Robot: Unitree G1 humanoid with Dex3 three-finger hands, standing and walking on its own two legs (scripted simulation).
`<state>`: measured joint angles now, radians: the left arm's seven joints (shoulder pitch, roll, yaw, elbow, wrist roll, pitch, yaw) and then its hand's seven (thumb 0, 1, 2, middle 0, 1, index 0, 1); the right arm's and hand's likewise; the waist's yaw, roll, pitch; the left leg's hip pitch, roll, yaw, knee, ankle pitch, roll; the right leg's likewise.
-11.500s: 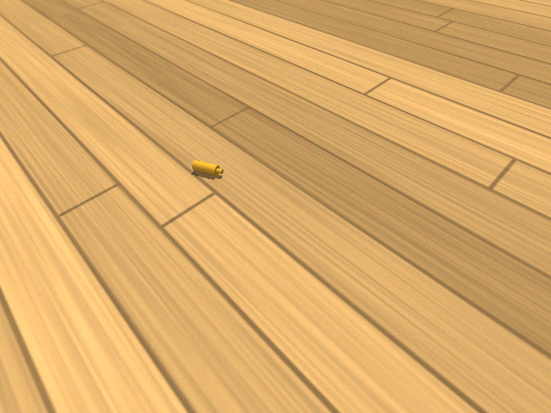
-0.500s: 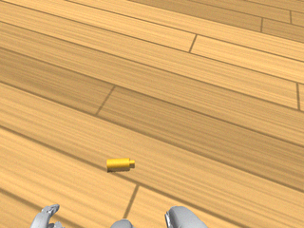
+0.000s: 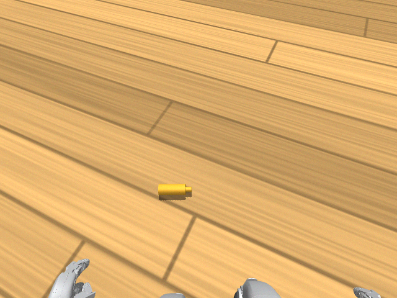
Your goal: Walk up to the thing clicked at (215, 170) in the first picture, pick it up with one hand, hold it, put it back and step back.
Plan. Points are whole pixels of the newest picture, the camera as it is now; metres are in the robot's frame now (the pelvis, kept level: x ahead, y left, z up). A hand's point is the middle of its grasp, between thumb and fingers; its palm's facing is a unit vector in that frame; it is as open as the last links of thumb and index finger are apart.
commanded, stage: walk up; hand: left
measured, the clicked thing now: (175, 189) +0.66 +0.18 -0.72
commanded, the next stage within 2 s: stand in 1.16 s
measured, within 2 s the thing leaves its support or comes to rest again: neither
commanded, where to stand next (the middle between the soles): +0.26 -0.02 m, yaw -3 degrees
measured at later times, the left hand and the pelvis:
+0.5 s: hand out of the picture -0.04 +0.26 -0.13, palm faces -0.03 -0.92 -0.38, open 7.4 cm; pelvis -0.08 -0.01 +0.02, yaw -4 degrees
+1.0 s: hand out of the picture +0.04 +0.25 -0.12, palm faces -0.03 -0.94 -0.35, open 7.4 cm; pelvis -0.07 +0.00 +0.02, yaw -3 degrees
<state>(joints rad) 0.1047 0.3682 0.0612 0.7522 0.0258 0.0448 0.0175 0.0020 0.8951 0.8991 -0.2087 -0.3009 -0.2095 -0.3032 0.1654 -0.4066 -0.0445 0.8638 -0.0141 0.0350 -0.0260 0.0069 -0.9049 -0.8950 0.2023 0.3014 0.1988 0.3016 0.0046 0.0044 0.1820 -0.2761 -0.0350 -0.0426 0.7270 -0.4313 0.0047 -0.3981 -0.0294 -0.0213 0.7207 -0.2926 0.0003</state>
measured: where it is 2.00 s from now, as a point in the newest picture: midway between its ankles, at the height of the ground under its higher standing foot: outside the picture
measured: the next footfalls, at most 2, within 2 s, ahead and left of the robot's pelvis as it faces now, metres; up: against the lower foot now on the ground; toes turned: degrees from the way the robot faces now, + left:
right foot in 0.32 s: -0.07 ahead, -0.13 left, +0.00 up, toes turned -2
